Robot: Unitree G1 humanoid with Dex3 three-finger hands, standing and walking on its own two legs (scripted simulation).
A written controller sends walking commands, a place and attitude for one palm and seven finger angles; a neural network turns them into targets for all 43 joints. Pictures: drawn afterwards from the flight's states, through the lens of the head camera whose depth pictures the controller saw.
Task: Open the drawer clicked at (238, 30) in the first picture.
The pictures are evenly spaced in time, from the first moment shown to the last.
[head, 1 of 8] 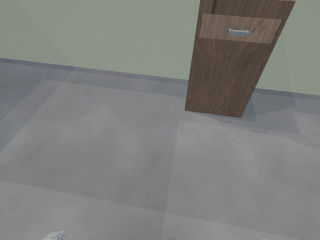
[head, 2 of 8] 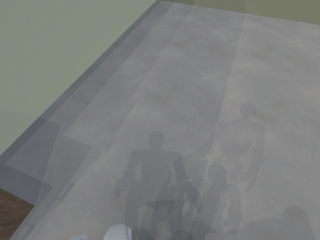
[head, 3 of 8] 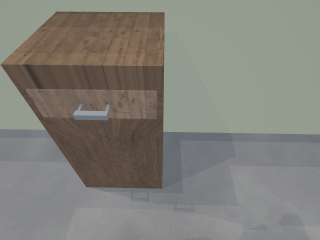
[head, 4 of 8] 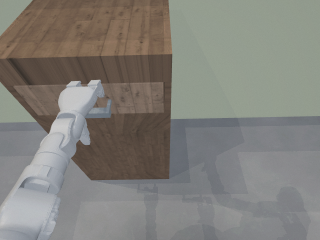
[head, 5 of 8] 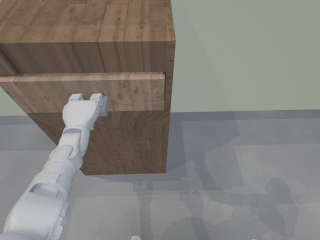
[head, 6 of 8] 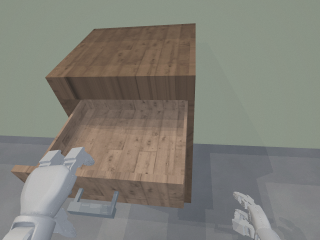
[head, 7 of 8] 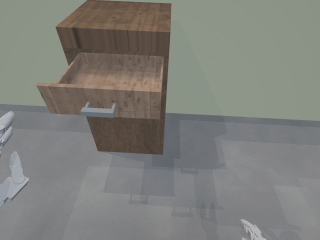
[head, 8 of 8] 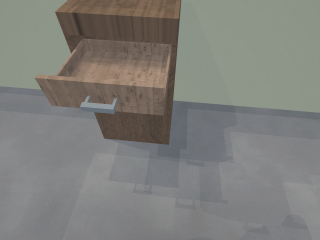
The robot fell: no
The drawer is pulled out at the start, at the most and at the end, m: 0.00 0.30 0.30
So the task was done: yes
